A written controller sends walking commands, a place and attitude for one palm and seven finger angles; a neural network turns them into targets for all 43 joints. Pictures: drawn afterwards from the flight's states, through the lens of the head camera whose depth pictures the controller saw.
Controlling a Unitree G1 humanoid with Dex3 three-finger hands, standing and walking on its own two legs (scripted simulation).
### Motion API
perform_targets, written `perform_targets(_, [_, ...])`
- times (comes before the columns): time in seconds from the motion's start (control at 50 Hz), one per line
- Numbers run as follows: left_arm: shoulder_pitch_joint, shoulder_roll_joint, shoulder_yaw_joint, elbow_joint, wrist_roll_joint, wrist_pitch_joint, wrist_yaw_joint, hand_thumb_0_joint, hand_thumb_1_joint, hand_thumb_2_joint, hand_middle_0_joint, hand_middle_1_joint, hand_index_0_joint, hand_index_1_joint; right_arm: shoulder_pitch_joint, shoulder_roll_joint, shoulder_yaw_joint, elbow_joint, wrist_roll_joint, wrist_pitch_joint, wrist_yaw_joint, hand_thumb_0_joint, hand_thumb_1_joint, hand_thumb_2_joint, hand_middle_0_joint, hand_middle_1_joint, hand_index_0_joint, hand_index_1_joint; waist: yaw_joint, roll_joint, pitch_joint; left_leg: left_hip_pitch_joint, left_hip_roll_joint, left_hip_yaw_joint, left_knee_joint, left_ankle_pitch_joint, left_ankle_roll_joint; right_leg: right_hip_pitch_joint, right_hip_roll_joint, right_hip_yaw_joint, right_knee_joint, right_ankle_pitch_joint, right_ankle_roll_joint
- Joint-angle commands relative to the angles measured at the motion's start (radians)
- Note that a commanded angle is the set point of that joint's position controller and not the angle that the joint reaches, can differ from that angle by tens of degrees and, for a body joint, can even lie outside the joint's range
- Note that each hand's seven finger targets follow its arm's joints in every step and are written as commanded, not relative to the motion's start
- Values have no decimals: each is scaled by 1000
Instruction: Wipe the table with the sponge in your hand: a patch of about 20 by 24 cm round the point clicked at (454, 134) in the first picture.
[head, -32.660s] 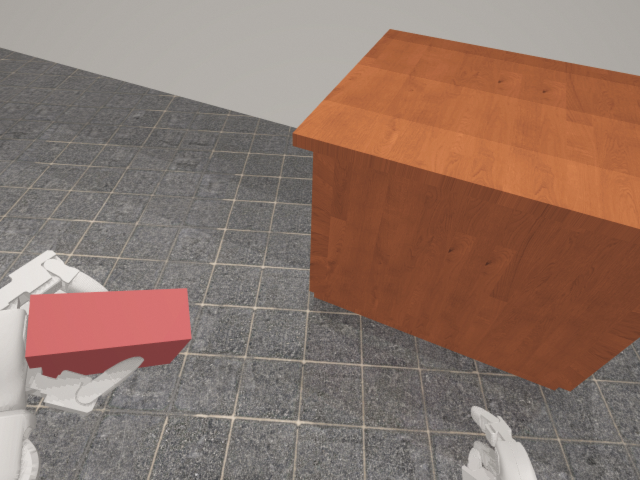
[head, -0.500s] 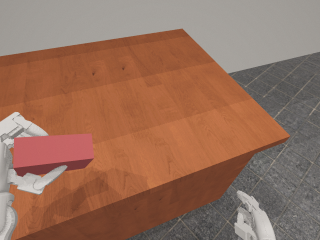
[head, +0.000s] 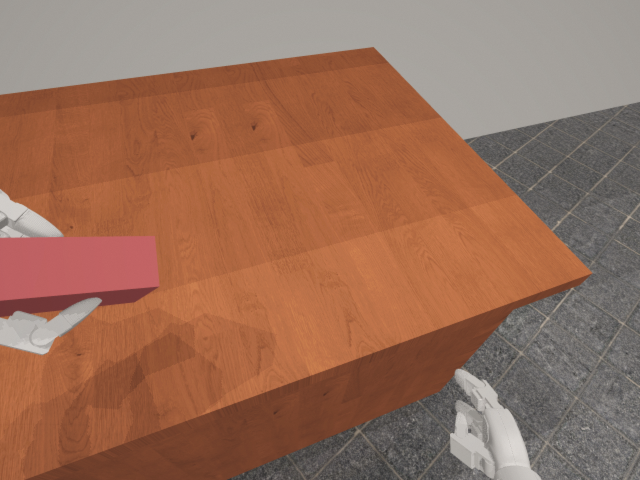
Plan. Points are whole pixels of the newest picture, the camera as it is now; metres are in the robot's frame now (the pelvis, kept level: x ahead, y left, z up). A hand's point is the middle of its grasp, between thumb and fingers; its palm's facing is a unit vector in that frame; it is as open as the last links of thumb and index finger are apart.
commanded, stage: come to a stop and stand still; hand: left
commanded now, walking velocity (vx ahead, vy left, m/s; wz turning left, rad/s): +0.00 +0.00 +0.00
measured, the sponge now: (100, 274) +0.26 +0.25 +0.15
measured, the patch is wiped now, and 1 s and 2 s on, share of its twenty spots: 0.00 0.00 0.00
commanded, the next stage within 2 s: look again from close up in 0.54 s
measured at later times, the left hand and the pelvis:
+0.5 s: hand (66, 312) +0.22 +0.26 +0.16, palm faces +0.38 -0.85 -0.37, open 9.4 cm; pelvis +0.00 +0.01 +0.00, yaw +1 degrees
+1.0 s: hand (73, 316) +0.22 +0.26 +0.15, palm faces +0.39 -0.84 -0.39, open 9.4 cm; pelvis +0.01 +0.00 +0.00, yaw +1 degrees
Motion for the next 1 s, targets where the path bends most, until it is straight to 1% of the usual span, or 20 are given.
perform_targets(0.0, [141,54,-44,-324,-21,-44,8,0,100,1300,-1200,-1600,-1200,-1600,-38,-145,-64,-176,16,-40,-2,0,-900,-900,200,300,200,300,4,39,-214,75,144,-139,-90,171,-13,71,-64,20,3,112,-24])
perform_targets(0.08, [98,107,24,-348,-15,-39,34,0,100,1300,-1200,-1600,-1200,-1600,-48,-145,-55,-180,16,-40,-30,0,-900,-900,200,300,200,300,-7,-16,-146,8,124,-146,-127,-55,-17,52,-61,20,-34,38,-22])
perform_targets(0.12, [20,176,92,-379,-9,-46,49,0,100,1300,-1200,-1600,-1200,-1600,-77,-146,-50,-173,14,-38,-50,0,-900,-900,200,300,200,300,-9,44,-118,8,115,-143,-141,-130,-19,23,-59,36,-55,-2,-26])
perform_targets(0.18, [-32,132,53,-347,-8,-59,50,0,100,1300,-1200,-1600,-1200,-1600,-55,-136,-46,-163,11,-44,-64,0,-900,-900,200,300,200,300,-13,140,-111,1,109,-151,-147,-174,-14,44,-65,44,-69,-3,-34])
perform_targets(0.24, [-66,75,-11,-351,2,-68,47,0,100,1300,-1200,-1600,-1200,-1600,-58,-136,-40,-152,9,-56,-63,0,-900,-900,200,300,200,300,-16,176,-112,24,115,-162,-164,-200,-18,39,-56,23,-69,-13,-35])
perform_targets(0.34, [32,22,-61,-325,17,-60,48,0,100,1300,-1200,-1600,-1200,-1600,-41,-140,-45,-140,6,-64,-49,0,-900,-900,200,300,200,300,-11,138,-146,39,123,-165,-173,-150,-23,70,-47,1,-61,29,-28])
perform_targets(0.42, [93,72,-1,-303,17,-44,52,0,100,1300,-1200,-1600,-1200,-1600,-51,-141,-48,-140,9,-50,-47,0,-900,-900,200,300,200,300,-11,52,-131,62,109,-142,-140,-45,-42,43,-54,18,-94,68,-30])
perform_targets(0.44, [100,46,-23,-285,11,-44,45,0,100,1300,-1200,-1600,-1200,-1600,-38,-143,-46,-139,3,-40,-47,0,-900,-900,200,300,200,300,-16,56,-130,43,104,-149,-146,-40,-41,53,-50,7,-99,72,-28])
perform_targets(0.52, [79,122,53,-347,7,-42,51,0,100,1300,-1200,-1600,-1200,-1600,-62,-135,-43,-153,8,-30,-57,0,-900,-900,200,300,200,300,-13,73,-153,80,102,-136,-129,50,-48,66,-58,13,-88,132,-29])
perform_targets(0.54, [84,76,10,-328,-1,-44,41,0,100,1300,-1200,-1600,-1200,-1600,-49,-134,-39,-151,3,-25,-57,0,-900,-900,200,300,200,300,-16,83,-158,77,100,-137,-134,50,-44,72,-55,0,-90,128,-28])
perform_targets(0.62, [75,112,34,-423,2,-44,48,0,100,1300,-1200,-1600,-1200,-1600,-65,-134,-42,-158,8,-32,-59,0,-900,-900,200,300,200,300,-12,117,-202,134,102,-127,-106,145,-50,90,-59,7,-69,188,-33])
perform_targets(0.64, [96,78,3,-401,-5,-44,42,0,100,1300,-1200,-1600,-1200,-1600,-52,-136,-40,-155,2,-28,-59,0,-900,-900,200,300,200,300,-13,113,-206,131,103,-129,-107,156,-45,96,-57,-8,-77,191,-29])
perform_targets(0.68, [107,92,11,-423,-5,-40,43,0,100,1300,-1200,-1600,-1200,-1600,-46,-139,-50,-160,7,-33,-57,0,-900,-900,200,300,200,300,-13,123,-220,157,112,-132,-92,207,-49,100,-66,4,-65,216,-31])
perform_targets(0.72, [128,95,25,-393,1,-27,51,0,100,1300,-1200,-1600,-1200,-1600,-61,-138,-45,-153,11,-28,-59,0,-900,-900,200,300,200,300,-11,99,-201,150,109,-122,-93,186,-53,84,-64,6,-76,207,-30])
perform_targets(0.74, [143,48,-17,-350,-7,-24,43,0,100,1300,-1200,-1600,-1200,-1600,-42,-140,-43,-148,4,-19,-57,0,-900,-900,200,300,200,300,-15,90,-182,126,106,-125,-103,158,-47,81,-64,-4,-91,192,-28])
perform_targets(0.82, [124,89,22,-338,1,-11,52,0,100,1300,-1200,-1600,-1200,-1600,-59,-143,-48,-149,13,-11,-63,0,-900,-900,200,300,200,300,-15,69,-151,117,110,-125,-117,93,-50,61,-67,15,-102,163,-29])
perform_targets(0.84, [132,43,-22,-305,-6,-10,43,0,100,1300,-1200,-1600,-1200,-1600,-46,-142,-44,-145,6,-2,-63,0,-900,-900,200,300,200,300,-17,66,-148,103,106,-127,-121,69,-41,64,-65,6,-116,151,-28])
perform_targets(0.92, [83,94,14,-367,3,-7,52,0,100,1300,-1200,-1600,-1200,-1600,-70,-142,-47,-156,13,-3,-67,0,-900,-900,200,300,200,300,-17,73,-146,111,103,-124,-118,61,-42,61,-69,25,-115,157,-31])
perform_targets(0.94, [91,53,-26,-346,-5,-11,45,0,100,1300,-1200,-1600,-1200,-1600,-58,-143,-44,-152,7,1,-68,0,-900,-900,200,300,200,300,-18,78,-151,100,101,-130,-124,49,-36,71,-66,10,-122,143,-30])
perform_targets(0.98, [88,86,-1,-389,-4,-11,49,0,100,1300,-1200,-1600,-1200,-1600,-59,-144,-52,-163,9,-3,-70,0,-900,-900,200,300,200,300,-16,89,-165,108,104,-133,-113,77,-33,94,-77,20,-114,178,-32])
